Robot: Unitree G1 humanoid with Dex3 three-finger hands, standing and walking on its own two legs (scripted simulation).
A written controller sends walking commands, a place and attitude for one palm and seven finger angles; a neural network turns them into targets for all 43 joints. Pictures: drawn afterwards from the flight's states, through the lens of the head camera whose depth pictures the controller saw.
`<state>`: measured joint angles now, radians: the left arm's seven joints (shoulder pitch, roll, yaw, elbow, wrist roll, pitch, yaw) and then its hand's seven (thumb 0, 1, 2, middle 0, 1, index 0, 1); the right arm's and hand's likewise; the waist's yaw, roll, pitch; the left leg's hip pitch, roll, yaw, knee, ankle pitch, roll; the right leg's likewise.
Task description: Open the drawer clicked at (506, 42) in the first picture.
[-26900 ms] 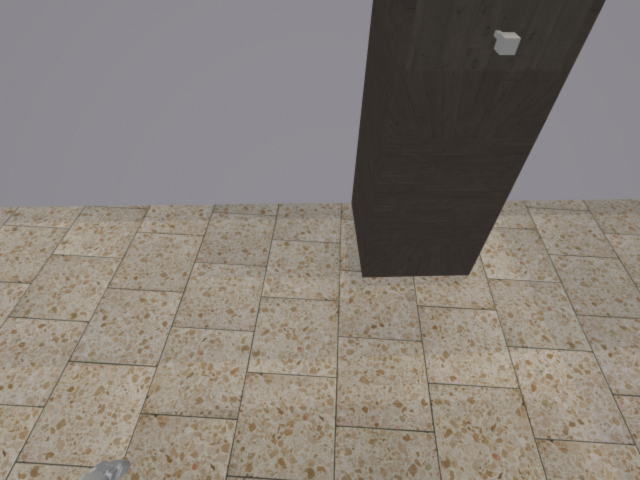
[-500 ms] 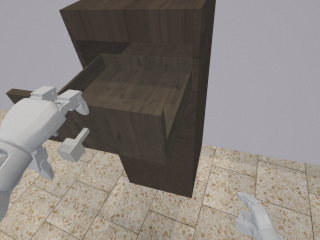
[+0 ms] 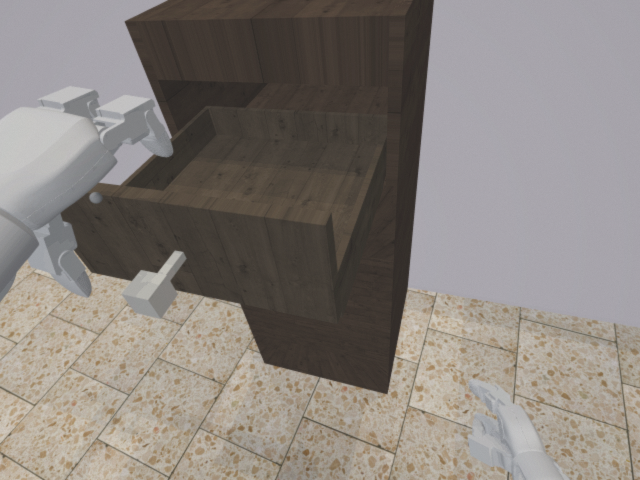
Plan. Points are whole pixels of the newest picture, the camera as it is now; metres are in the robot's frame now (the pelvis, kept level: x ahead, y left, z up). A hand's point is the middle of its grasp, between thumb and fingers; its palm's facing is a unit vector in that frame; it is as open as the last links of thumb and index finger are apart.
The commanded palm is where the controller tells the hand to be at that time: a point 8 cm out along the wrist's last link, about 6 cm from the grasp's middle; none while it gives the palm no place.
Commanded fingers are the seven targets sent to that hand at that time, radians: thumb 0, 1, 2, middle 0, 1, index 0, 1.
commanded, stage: lift the hand off the handle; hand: left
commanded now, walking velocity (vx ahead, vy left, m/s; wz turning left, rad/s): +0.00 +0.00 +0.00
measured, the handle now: (161, 280) +0.27 +0.24 +0.15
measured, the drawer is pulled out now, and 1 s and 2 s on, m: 0.30 0.30 0.29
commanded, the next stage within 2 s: draw the hand back to the body in 0.12 s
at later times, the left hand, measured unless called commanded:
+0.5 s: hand (41, 162) +0.24 +0.25 +0.33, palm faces +0.34 +0.01 -0.94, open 13.8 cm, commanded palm +0.19 +0.25 +0.35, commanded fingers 0.00 -0.50 0.30 -0.30 -1.20 -0.30 -1.20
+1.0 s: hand (60, 192) +0.27 +0.28 +0.28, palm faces +0.35 -0.19 -0.92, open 14.5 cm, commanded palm +0.20 +0.22 +0.28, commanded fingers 0.00 -0.50 0.30 -0.20 -0.62 -0.20 -0.62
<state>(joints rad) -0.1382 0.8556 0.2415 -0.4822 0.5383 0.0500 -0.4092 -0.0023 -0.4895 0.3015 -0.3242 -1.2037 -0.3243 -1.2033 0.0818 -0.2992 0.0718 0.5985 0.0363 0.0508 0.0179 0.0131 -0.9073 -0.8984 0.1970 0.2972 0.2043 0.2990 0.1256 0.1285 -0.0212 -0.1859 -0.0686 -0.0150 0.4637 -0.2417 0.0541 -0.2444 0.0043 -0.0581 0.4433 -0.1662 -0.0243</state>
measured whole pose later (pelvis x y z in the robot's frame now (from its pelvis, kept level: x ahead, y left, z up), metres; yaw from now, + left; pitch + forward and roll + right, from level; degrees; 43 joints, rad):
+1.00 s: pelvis +0.00 +0.00 +0.00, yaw +0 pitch -2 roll +0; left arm -0.14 0.74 0.32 -0.26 0.49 0.14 -0.23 0.00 -0.49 0.30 -0.27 -1.00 -0.27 -1.00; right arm 0.06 -0.28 0.10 0.53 0.08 0.10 0.05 0.01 -0.91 -0.90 0.20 0.30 0.20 0.30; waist 0.11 0.12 -0.02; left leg -0.19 -0.07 -0.01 0.45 -0.23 0.05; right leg -0.25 0.01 -0.05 0.43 -0.15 -0.02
